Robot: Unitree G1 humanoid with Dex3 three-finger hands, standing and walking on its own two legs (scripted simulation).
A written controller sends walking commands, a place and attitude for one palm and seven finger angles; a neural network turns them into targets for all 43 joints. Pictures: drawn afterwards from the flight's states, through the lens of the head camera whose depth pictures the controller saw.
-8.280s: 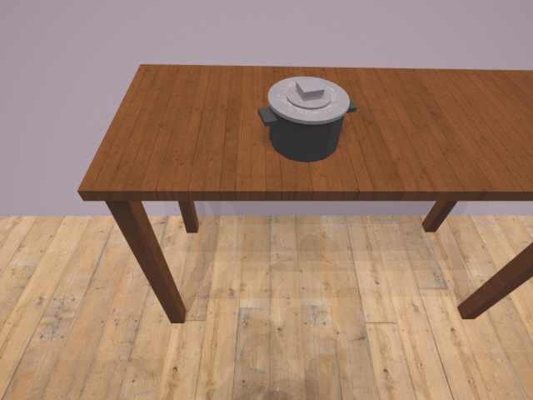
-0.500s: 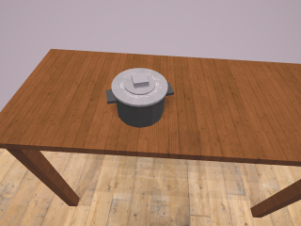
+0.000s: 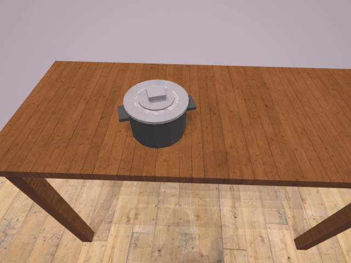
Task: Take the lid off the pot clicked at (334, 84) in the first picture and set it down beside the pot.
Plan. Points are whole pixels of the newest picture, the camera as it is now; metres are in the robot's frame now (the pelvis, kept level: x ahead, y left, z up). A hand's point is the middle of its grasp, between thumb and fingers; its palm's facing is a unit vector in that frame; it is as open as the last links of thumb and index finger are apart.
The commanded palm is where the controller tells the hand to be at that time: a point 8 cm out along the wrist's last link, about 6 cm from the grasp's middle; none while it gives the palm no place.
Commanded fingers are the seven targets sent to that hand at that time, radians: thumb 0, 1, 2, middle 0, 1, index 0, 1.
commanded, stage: look again from close up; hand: left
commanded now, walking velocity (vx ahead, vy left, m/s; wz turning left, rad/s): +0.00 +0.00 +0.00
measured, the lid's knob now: (155, 92) +0.49 +0.08 +0.13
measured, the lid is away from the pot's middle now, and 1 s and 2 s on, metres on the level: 0.00 0.00 0.00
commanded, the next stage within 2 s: lift the closed hand beside the body in 1.30 s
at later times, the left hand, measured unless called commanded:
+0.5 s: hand out of the picture -0.01 +0.13 -0.17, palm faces +0.01 -0.99 -0.15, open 7.4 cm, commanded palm none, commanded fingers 0.00 0.90 0.90 -0.20 -0.30 -0.20 -0.30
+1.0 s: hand out of the picture +0.00 +0.13 -0.17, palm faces +0.00 -0.99 -0.15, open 7.4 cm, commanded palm none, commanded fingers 0.00 0.90 0.90 -0.20 -0.30 -0.20 -0.30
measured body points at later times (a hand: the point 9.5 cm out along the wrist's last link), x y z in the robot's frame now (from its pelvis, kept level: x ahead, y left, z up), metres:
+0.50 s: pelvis +0.01 -0.02 +0.00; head +0.03 -0.02 +0.45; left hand -0.01 +0.18 -0.16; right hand -0.01 -0.22 -0.16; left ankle +0.05 +0.06 -0.74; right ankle +0.00 -0.16 -0.74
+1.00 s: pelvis +0.03 -0.01 +0.00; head +0.05 -0.01 +0.45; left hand +0.01 +0.19 -0.16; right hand +0.00 -0.22 -0.16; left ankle +0.05 +0.06 -0.74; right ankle +0.00 -0.16 -0.74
